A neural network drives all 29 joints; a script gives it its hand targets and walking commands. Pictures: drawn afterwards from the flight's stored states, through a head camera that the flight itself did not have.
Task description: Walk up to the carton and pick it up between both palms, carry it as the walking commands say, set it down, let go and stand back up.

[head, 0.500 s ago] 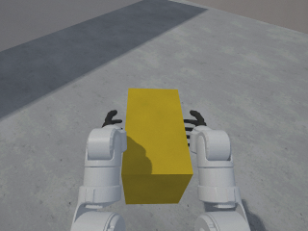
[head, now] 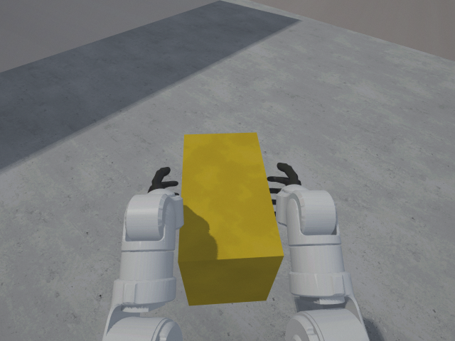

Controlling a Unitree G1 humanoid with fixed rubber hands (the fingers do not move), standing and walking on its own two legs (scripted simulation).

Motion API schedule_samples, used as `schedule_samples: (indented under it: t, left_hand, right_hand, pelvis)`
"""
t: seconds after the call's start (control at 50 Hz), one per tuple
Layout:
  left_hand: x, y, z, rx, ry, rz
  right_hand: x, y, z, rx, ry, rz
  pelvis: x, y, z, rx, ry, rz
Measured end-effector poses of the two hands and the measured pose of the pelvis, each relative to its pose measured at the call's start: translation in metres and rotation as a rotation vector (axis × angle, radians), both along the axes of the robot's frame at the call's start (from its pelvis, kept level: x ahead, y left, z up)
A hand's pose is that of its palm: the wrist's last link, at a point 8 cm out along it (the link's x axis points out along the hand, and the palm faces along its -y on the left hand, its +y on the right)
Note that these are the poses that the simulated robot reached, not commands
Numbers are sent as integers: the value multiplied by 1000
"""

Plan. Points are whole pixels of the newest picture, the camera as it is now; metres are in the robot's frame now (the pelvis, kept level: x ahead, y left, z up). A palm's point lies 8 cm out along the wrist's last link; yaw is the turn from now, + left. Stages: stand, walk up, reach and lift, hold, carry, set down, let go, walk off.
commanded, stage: carry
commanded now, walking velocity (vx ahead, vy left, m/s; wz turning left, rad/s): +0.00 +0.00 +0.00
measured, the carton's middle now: (224, 215) +0.34 +0.01 +0.01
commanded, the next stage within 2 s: hold in 1.96 s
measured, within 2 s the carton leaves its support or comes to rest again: neither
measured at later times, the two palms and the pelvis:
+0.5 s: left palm (156, 197) +0.32 +0.13 +0.10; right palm (287, 196) +0.32 -0.09 +0.10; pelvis +0.01 +0.01 +0.00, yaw +1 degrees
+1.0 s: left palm (157, 194) +0.33 +0.13 +0.10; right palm (287, 192) +0.33 -0.10 +0.10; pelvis +0.02 +0.01 +0.00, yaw +0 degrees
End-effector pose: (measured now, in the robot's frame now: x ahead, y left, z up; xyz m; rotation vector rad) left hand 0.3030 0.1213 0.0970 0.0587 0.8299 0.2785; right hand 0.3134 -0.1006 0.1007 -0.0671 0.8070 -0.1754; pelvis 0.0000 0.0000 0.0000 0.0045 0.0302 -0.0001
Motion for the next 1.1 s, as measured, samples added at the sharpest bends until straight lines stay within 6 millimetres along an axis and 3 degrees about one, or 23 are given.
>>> schedule_samples:
  t: [0.16, 1.1]
  left_hand:
    - [3, 9, 2, 8, -3, 11]
    - [23, 8, -1, 5, -18, -22]
  right_hand:
    - [3, 9, -2, 10, -3, 7]
    - [19, 5, -4, 22, -18, -2]
  pelvis:
    - [2, 8, 0, -3, 4, 9]
    - [19, 11, 0, -3, 10, 7]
